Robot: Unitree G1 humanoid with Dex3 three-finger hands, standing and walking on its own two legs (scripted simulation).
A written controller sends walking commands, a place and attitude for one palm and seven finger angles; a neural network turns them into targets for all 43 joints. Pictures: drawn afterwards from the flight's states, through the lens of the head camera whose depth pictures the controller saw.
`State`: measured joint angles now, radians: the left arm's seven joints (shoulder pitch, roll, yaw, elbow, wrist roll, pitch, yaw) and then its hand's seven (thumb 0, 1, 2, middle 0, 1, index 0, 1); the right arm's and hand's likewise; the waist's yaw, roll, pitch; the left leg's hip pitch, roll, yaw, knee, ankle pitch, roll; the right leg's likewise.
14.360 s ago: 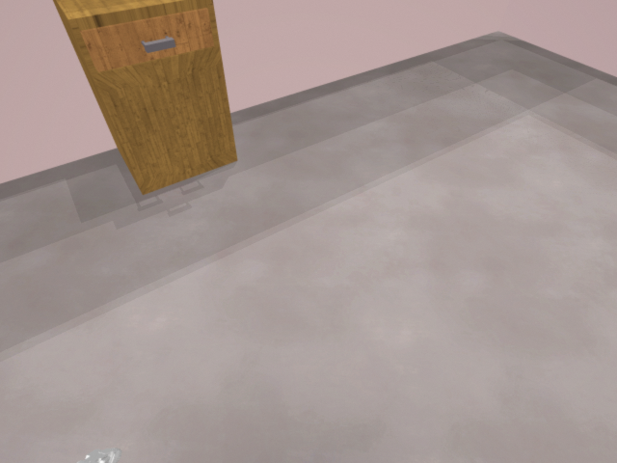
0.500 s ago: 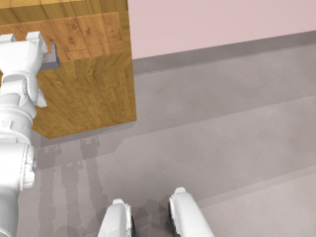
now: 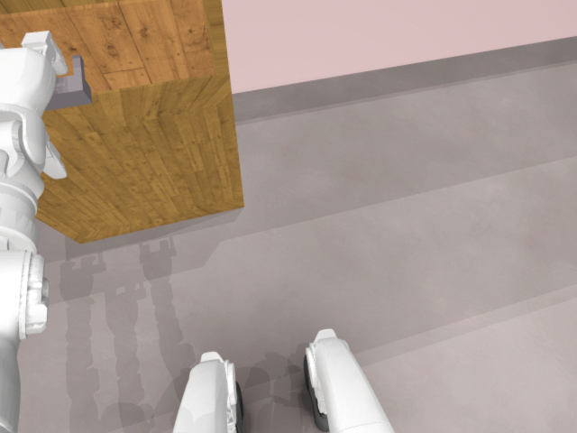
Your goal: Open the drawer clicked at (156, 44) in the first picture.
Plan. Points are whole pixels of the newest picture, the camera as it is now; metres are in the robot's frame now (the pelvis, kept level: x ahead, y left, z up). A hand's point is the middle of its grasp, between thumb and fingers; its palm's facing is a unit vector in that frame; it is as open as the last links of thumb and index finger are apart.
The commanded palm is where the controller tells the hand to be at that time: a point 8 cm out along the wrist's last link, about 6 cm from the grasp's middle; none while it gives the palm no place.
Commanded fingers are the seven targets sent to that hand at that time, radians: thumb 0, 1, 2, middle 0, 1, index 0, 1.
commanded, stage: lift the fingers back up to retry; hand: left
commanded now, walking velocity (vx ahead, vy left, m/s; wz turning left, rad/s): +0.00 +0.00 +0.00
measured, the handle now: (43, 81) +0.60 +0.27 +0.02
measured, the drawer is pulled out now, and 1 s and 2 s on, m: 0.00 0.00 0.00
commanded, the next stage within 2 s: re-aim the fingers above the handle in 0.76 s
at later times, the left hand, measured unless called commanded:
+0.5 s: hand (3, 90) +0.55 +0.28 +0.07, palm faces -0.07 -0.01 -1.00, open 13.8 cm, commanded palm +0.53 +0.26 +0.13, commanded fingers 0.00 -0.50 0.30 -0.30 -1.20 -0.30 -1.20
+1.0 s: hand (3, 88) +0.54 +0.27 +0.08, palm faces -0.04 -0.01 -1.00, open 13.8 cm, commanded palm +0.53 +0.26 +0.14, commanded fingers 0.00 -0.50 0.30 -0.30 -1.20 -0.30 -1.20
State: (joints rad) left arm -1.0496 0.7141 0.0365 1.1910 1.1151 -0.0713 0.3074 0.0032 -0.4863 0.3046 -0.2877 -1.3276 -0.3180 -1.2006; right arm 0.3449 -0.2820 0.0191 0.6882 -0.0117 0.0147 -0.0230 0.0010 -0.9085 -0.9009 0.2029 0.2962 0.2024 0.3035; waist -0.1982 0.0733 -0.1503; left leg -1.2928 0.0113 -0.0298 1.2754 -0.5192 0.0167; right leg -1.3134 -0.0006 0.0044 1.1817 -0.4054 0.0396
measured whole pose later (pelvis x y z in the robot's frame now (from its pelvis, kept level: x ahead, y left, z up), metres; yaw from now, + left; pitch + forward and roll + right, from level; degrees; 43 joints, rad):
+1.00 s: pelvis +0.06 +0.00 +0.07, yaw +0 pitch +23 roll -2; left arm -0.80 0.55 0.04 1.10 1.10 -0.07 0.38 0.00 -0.49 0.30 -0.32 -1.20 -0.32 -1.20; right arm 0.32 -0.26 -0.05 0.75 -0.04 0.08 0.01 0.00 -0.91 -0.90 0.20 0.30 0.20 0.30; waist -0.12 0.06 -0.15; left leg -0.85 0.01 -0.02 0.92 -0.47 0.02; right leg -0.87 0.00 0.01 0.83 -0.37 0.04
